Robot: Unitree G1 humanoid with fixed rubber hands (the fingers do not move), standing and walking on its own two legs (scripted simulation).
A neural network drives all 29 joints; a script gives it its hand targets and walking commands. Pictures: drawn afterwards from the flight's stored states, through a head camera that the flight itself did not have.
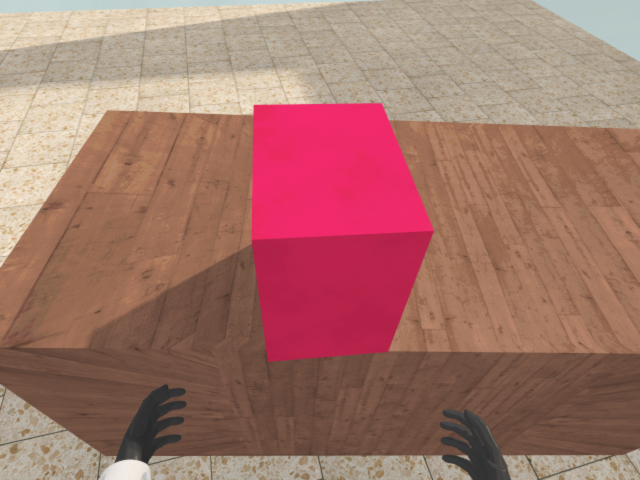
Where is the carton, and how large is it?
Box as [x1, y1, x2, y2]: [252, 103, 433, 361]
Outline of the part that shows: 381,103 254,105 253,107 252,246 268,361 380,352 388,350 433,230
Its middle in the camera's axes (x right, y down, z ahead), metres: +0.00 -0.01 +0.60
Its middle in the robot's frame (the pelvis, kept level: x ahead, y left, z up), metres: +0.45 +0.01 +0.03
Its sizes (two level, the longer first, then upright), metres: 0.269 0.194 0.287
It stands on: a pedestal, 0.67 m high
